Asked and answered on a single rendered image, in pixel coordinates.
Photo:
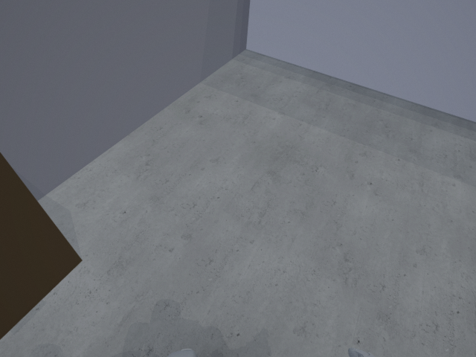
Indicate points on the cabinet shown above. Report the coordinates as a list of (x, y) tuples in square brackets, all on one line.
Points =
[(34, 255)]

